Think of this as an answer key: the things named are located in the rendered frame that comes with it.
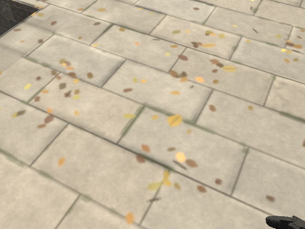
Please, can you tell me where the right robot hand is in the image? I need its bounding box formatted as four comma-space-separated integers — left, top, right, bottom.
265, 216, 305, 229

